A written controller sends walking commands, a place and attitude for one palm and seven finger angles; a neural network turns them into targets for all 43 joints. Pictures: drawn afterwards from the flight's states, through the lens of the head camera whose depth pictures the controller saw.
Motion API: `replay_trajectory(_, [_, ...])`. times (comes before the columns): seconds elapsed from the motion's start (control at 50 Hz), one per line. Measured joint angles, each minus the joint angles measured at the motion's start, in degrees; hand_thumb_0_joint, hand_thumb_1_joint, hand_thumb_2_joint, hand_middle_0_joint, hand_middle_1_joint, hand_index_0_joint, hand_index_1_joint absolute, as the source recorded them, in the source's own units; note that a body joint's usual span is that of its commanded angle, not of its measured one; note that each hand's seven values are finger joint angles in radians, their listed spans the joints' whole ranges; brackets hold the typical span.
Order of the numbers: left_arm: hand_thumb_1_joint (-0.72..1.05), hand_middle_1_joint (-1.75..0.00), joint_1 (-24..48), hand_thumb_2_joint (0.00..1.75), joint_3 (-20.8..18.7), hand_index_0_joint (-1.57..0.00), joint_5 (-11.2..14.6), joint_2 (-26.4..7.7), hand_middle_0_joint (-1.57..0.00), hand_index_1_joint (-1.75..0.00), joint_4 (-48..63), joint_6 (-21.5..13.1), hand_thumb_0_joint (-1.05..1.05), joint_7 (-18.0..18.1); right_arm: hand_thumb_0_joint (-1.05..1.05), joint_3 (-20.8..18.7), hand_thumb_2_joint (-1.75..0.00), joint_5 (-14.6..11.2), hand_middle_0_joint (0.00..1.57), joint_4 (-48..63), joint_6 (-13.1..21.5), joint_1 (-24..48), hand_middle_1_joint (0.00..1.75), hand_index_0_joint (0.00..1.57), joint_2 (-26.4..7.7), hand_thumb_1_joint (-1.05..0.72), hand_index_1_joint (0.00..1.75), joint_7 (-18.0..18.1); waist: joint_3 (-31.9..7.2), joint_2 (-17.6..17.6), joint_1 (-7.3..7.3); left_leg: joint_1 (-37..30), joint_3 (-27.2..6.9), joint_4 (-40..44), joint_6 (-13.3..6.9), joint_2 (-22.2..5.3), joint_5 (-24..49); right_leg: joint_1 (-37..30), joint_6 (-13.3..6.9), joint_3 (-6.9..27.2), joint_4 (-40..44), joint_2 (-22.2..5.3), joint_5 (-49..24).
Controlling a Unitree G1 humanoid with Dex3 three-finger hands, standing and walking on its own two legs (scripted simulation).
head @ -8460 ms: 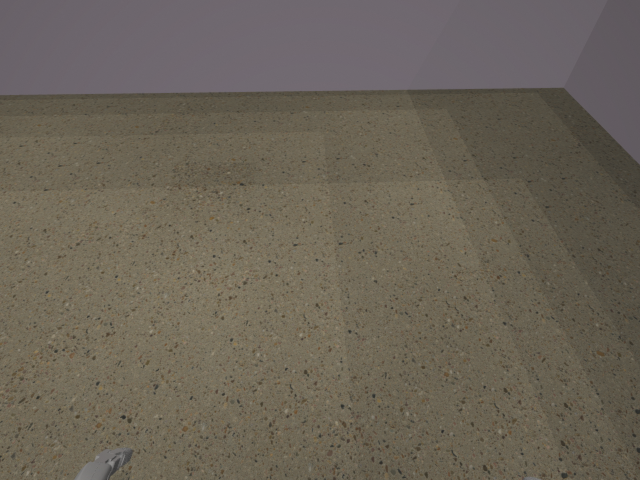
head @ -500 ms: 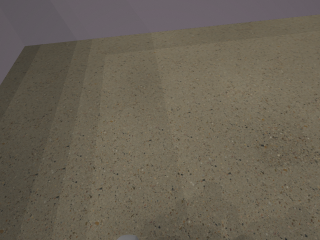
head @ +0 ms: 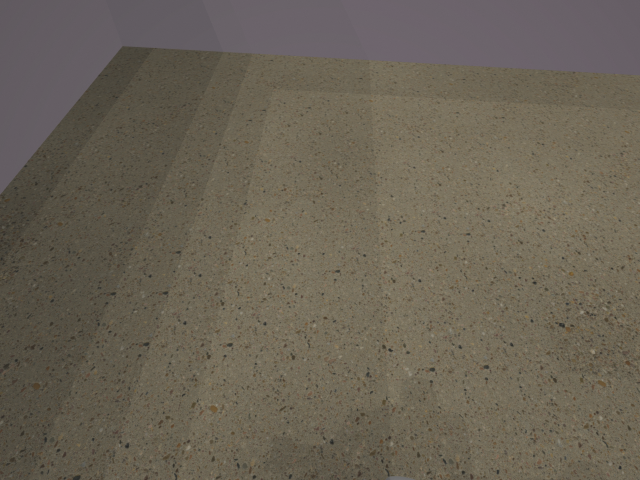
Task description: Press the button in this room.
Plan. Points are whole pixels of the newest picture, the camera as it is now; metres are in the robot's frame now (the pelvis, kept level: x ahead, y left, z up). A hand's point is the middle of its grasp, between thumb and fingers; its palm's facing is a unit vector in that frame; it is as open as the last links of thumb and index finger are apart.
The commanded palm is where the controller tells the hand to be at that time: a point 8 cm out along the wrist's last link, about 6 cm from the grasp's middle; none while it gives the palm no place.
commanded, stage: turn or walk to find it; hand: left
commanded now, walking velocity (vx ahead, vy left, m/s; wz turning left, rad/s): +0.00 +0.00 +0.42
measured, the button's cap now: out of the picture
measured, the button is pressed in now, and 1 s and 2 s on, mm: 0 0 0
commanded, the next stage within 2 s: stand and wait in 1.96 s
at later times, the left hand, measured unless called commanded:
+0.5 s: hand out of the picture -0.02 +0.15 -0.16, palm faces +0.25 -0.93 -0.27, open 7.3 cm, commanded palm none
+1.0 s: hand out of the picture -0.10 +0.23 -0.17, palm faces +0.45 -0.86 -0.25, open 7.4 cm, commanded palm none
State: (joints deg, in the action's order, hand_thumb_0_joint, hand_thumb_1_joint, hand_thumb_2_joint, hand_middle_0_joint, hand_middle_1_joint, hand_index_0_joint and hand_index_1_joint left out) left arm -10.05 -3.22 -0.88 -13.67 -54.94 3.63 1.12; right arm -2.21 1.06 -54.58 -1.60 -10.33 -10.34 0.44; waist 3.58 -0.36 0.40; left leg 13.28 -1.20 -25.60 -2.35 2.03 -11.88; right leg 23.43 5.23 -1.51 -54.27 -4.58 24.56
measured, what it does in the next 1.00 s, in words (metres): steps on the spot, turning left: right foot, then left foot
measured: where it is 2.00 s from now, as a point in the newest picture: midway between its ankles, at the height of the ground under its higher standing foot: outside the picture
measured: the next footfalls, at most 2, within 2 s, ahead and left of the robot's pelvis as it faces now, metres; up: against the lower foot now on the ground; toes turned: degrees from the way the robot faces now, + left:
right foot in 0.14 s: +0.03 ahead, -0.14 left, +0.00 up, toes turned +0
left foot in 0.66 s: -0.06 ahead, +0.10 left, +0.00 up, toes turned +23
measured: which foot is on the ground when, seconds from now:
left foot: down 0.00-0.14, up 0.16-0.64, down 0.66-1.00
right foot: up 0.00-0.12, down 0.14-0.66, up 0.68-1.00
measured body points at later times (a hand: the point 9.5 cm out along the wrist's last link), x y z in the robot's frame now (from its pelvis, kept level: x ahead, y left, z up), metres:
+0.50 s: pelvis -0.03 -0.05 +0.00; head -0.01 -0.07 +0.45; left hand -0.03 +0.20 -0.14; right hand +0.04 -0.30 -0.16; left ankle -0.10 +0.11 -0.67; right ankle -0.01 -0.14 -0.74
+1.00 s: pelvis -0.08 +0.00 +0.00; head -0.06 +0.03 +0.45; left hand -0.12 +0.27 -0.15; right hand +0.09 -0.18 -0.14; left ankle -0.10 +0.09 -0.74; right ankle -0.03 -0.15 -0.67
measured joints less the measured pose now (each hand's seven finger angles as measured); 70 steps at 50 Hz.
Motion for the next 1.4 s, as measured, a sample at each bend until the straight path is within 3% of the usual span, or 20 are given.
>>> replay_trajectory(0.08, [0.91,-0.3,2.14,0.9,0.5,-0.2,0.32,1.21,-0.19,-0.3,1.41,-0.59,0.01,0.1,0.0,-0.6,-0.9,0.25,0.2,-0.64,-0.66,-1.75,0.3,0.21,-0.58,-0.9,0.3,-0.07,0.17,1.38,1.38,1.95,-1.7,-1.49,1.0,0.43,0.22,-3.56,-0.64,-0.22,9.34,1.54,0.12])
replay_trajectory(0.14, [0.91,-0.3,2.73,0.9,0.95,-0.2,0.46,1.96,-0.19,-0.3,2.57,-1.81,0.0,0.1,0.0,-1.2,-0.9,0.01,0.2,-1.17,-1.14,-3.24,0.3,0.21,-1.23,-0.91,0.3,-0.18,-0.22,2.09,1.76,4.29,-2.77,-4.42,2.3,1.11,-0.51,-8.44,-1.6,-1.03,21.33,2.28,-6.73])
replay_trajectory(0.18, [0.91,-0.3,2.84,0.9,1.43,-0.2,-0.01,3.19,-0.19,-0.3,2.72,-2.65,0.0,0.28,0.0,-1.87,-0.9,-0.31,0.2,-1.8,-1.71,-3.7,0.3,0.21,-2.21,-0.91,0.3,-0.23,0.18,4.04,2.01,6.79,-3.7,-11.03,2.83,0.73,-6.69,-8.9,-4.92,-2.65,21.59,3.04,-7.49])
replay_trajectory(0.22, [0.91,-0.3,2.08,0.9,1.9,-0.2,-0.13,4.0,-0.2,-0.3,3.07,-2.81,0.0,0.31,0.0,-2.49,-0.9,-0.1,0.2,-2.25,-2.61,-4.38,0.3,0.21,-2.81,-0.91,0.3,-0.37,-0.21,4.24,2.2,10.57,-3.16,-22.63,3.34,1.37,-12.58,-9.46,-6.78,-3.97,21.65,2.2,-6.9])
replay_trajectory(0.3, [0.91,-0.3,0.44,0.9,2.11,-0.2,0.02,4.98,-0.2,-0.3,2.63,-2.56,0.0,0.45,0.0,-3.2,-0.9,0.24,0.2,-3.03,-3.18,-5.11,0.3,0.2,-3.87,-0.91,0.3,-0.93,-0.61,4.19,2.26,14.92,-1.83,-38.85,4.66,-0.39,-9.75,-11.62,-7.21,-6.15,24.89,1.15,-8.27])
replay_trajectory(0.38, [0.9,-0.3,-0.94,0.9,2.21,-0.2,0.01,5.42,-0.2,-0.3,1.94,-2.98,0.0,0.49,0.0,-3.28,-0.9,0.24,0.2,-3.65,-3.3,-5.58,0.3,0.2,-4.3,-0.91,0.3,-1.01,-0.47,3.78,2.08,14.95,-1.77,-42.21,6.17,-2.81,-7.24,-12.72,-7.33,-8.66,26.38,0.39,-9.01])
replay_trajectory(0.48, [0.92,-0.3,-2.63,0.9,1.71,-0.2,-0.44,4.73,-0.2,-0.3,1.13,-3.1,0.0,0.64,0.0,-2.97,-0.9,0.16,0.2,-4.18,-3.84,-4.33,0.3,0.2,-4.14,-0.91,0.3,-0.95,0.14,2.52,0.8,12.13,-0.67,-37.1,6.88,-4.69,-9.66,-12.26,-7.02,-11.08,25.86,-0.91,-8.94])
replay_trajectory(0.6, [0.91,-0.3,-4.16,0.9,0.94,-0.2,-1.01,2.43,-0.2,-0.3,-0.37,-2.48,0.0,0.35,0.0,-1.95,-0.9,-0.47,0.2,-2.91,-2.91,-0.61,0.3,0.2,-3.32,-0.91,0.3,-0.86,1.3,0.33,-1.13,5.96,3.27,-21.4,6.02,-4.81,-13.83,-10.15,-5.46,-13.43,22.92,-3.33,-8.3])
replay_trajectory(0.66, [0.91,-0.3,-5.01,0.9,0.36,-0.2,-0.62,0.83,-0.2,-0.3,-1.12,-1.9,0.0,0.23,0.0,-1.41,-0.9,-0.64,0.2,-1.45,-1.41,0.77,0.3,0.2,-2.99,-0.91,0.3,-0.9,1.17,-0.69,-1.49,1.07,5.04,-9.05,4.32,-4.13,-7.67,-8.17,-3.83,-14.68,18.5,-5.04,-6.51])
replay_trajectory(0.68, [0.91,-0.3,-4.97,0.9,0.06,-0.2,-0.34,0.0,-0.2,-0.3,-1.47,-1.4,0.0,0.22,0.0,-1.35,-0.9,-0.54,0.2,-1.24,-0.85,1.43,0.3,0.2,-2.38,-0.91,0.3,-0.85,1.41,-1.96,-1.69,1.21,5.33,-8.99,2.72,-3.2,-7.49,-6.74,-3.04,-13.26,15.28,-5.71,-3.9])
replay_trajectory(0.74, [0.91,-0.3,-4.83,0.9,-0.33,-0.2,-0.28,-1.37,-0.2,-0.3,-2.46,0.57,0.01,0.52,0.0,-0.51,-0.9,-0.25,0.2,-0.42,0.01,2.38,0.3,0.2,-1.07,-0.91,0.3,-0.6,1.35,-2.94,-2.22,0.97,5.18,-9.07,0.3,-2.59,-7.45,-1.84,-1.9,-6.96,2.47,-3.32,4.65])
replay_trajectory(0.8, [0.91,-0.3,-3.95,0.9,-0.46,-0.2,-0.22,-1.49,-0.19,-0.3,-2.91,1.0,0.01,0.1,0.0,0.07,-0.9,-0.14,0.2,0.0,0.23,2.21,0.3,0.2,-0.53,-0.91,0.3,0.08,0.61,-1.93,-1.83,-0.36,3.84,-5.4,-0.27,-2.37,-5.1,1.42,-1.24,-3.97,-6.01,-1.57,2.03])
replay_trajectory(0.86, [0.91,-0.29,-2.81,0.9,-0.39,-0.2,-0.18,-1.35,-0.19,-0.3,-2.2,0.38,0.01,-0.26,0.0,0.45,-0.9,-0.3,0.2,-0.06,0.35,1.85,0.3,0.21,-0.2,-0.91,0.3,0.22,0.22,-1.38,-1.76,-1.48,2.82,-1.85,-0.75,-1.56,-2.67,2.94,-0.56,-1.91,-8.96,-1.18,-1.65])
replay_trajectory(1.0, [0.91,-0.3,0.26,0.9,-0.2,-0.2,-0.1,-0.6,-0.19,-0.3,-0.39,0.09,0.01,0.01,0.0,0.27,-0.9,-0.18,0.2,-0.25,0.34,-0.46,0.3,0.21,0.53,-0.91,0.3,0.11,-0.48,-0.73,-0.31,-1.09,0.31,1.01,-1.07,0.49,0.17,1.56,0.36,0.27,-4.84,-0.55,-2.33])
replay_trajectory(1.16, [0.91,-0.3,3.57,0.9,0.67,-0.2,0.43,1.58,-0.19,-0.3,1.97,-0.65,0.01,0.2,0.0,-0.89,-0.9,0.32,0.2,-1.22,-0.82,-3.46,0.3,0.21,-0.56,-0.91,0.3,-0.03,-0.03,1.7,2.25,2.84,-3.19,-1.12,0.65,1.46,1.16,-4.69,-1.03,0.2,11.53,2.32,-0.55])
replay_trajectory(1.2, [0.91,-0.3,3.71,0.9,0.98,-0.2,0.55,2.04,-0.19,-0.3,2.65,-1.4,0.0,0.18,0.0,-1.29,-0.9,0.14,0.2,-1.46,-1.12,-4.39,0.3,0.21,-0.99,-0.91,0.3,-0.09,-0.28,2.08,2.42,4.54,-4.1,-2.9,1.56,2.02,0.85,-8.22,-1.5,-0.26,20.09,2.78,-5.34])
replay_trajectory(1.22, [0.91,-0.3,3.64,0.9,1.08,-0.2,0.4,2.46,-0.19,-0.3,2.81,-1.95,0.0,0.27,0.0,-1.54,-0.9,-0.09,0.2,-1.63,-1.27,-4.75,0.3,0.21,-1.39,-0.91,0.3,-0.17,-0.31,2.71,2.29,5.61,-4.63,-4.62,2.11,2.01,0.29,-9.44,-3.22,-0.82,23.09,3.11,-7.02])
replay_trajectory(1.28, [0.91,-0.3,2.56,0.9,1.74,-0.2,-0.03,3.83,-0.2,-0.3,3.04,-2.54,0.0,0.41,0.0,-2.46,-0.9,-0.08,0.2,-2.31,-2.38,-5.12,0.3,0.21,-2.45,-0.91,0.3,-0.25,-0.01,3.81,2.31,10.55,-4.05,-19.06,3.26,2.39,-11.7,-9.93,-6.64,-2.7,22.54,2.78,-6.72])
replay_trajectory(1.34, [0.91,-0.3,0.78,0.9,1.91,-0.2,0.08,4.66,-0.2,-0.3,2.56,-2.36,0.0,0.51,0.0,-3.14,-0.9,0.21,0.2,-2.74,-3.12,-5.39,0.3,0.2,-3.42,-0.91,0.3,-0.67,-0.36,3.82,2.21,14.67,-2.45,-34.01,4.19,1.32,-11.52,-11.74,-7.06,-4.3,24.68,1.77,-7.4])
replay_trajectory(1.4, [0.91,-0.3,-0.55,0.9,2.02,-0.2,0.09,5.12,-0.2,-0.3,1.76,-2.47,0.0,0.51,0.0,-3.46,-0.9,0.22,0.2,-2.96,-3.13,-5.54,0.3,0.2,-4.19,-0.91,0.3,-0.9,-0.35,4.04,2.39,15.99,-2.09,-40.88,5.37,-0.94,-8.36,-13.03,-7.08,-6.33,26.16,1.24,-8.06])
